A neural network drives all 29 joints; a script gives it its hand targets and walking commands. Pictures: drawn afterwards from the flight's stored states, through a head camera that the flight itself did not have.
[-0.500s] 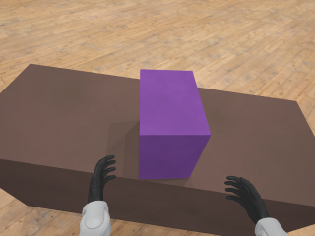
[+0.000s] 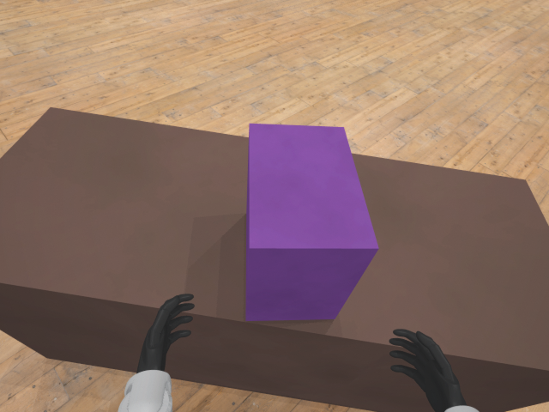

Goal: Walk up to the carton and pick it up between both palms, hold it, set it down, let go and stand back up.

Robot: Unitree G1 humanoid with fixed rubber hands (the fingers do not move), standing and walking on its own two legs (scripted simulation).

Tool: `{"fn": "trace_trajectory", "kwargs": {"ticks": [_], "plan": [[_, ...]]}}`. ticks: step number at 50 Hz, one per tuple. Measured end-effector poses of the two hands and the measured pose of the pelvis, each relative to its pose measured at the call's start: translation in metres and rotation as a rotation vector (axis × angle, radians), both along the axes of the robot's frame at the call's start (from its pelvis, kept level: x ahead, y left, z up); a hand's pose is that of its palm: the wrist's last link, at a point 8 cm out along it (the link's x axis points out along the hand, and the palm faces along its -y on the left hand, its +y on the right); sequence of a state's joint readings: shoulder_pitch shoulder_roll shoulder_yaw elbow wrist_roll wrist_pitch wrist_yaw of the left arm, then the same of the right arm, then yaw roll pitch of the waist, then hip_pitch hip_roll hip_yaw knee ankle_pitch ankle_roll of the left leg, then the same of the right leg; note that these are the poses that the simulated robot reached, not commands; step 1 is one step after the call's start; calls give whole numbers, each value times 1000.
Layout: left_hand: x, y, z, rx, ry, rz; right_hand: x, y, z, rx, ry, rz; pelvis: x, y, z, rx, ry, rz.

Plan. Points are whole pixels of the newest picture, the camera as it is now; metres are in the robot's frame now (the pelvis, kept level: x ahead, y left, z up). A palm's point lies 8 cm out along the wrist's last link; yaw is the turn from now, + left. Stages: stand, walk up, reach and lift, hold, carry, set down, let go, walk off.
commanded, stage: set down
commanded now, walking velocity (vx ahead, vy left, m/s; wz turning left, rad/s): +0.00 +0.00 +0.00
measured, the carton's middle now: (293, 225) +0.42 -0.01 -0.01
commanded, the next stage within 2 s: let go in 0.96 s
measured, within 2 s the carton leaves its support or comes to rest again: neither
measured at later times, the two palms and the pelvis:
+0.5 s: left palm (131, 371) +0.17 +0.21 -0.04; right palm (426, 396) +0.17 -0.21 -0.05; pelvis +0.00 +0.00 +0.00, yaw +0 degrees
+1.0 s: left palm (116, 378) +0.16 +0.23 -0.06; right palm (413, 397) +0.17 -0.20 -0.07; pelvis +0.01 +0.01 +0.00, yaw +0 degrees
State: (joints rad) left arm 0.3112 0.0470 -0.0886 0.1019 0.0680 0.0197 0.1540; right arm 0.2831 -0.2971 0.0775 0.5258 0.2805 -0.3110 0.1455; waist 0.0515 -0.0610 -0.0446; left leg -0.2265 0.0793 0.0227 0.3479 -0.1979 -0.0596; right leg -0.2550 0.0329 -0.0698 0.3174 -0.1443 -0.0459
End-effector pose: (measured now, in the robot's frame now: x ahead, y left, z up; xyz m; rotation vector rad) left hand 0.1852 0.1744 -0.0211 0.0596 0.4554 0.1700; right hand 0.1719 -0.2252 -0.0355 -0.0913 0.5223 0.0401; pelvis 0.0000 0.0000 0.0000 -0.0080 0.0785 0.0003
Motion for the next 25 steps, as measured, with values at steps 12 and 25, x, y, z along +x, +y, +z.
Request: {"fn": "trace_trajectory", "kwargs": {"ticks": [12, 25], "plan": [[-6, 17, -9, 24, 58, -18, 0, 8, -4, 13, 14, -33, 1, 2, 0, 0, -4, 2], [-15, 35, -23, 43, 144, -34, -4, 17, -12, 6, 55, -53, 2, 4, 0, 0, -2, 2]]}}
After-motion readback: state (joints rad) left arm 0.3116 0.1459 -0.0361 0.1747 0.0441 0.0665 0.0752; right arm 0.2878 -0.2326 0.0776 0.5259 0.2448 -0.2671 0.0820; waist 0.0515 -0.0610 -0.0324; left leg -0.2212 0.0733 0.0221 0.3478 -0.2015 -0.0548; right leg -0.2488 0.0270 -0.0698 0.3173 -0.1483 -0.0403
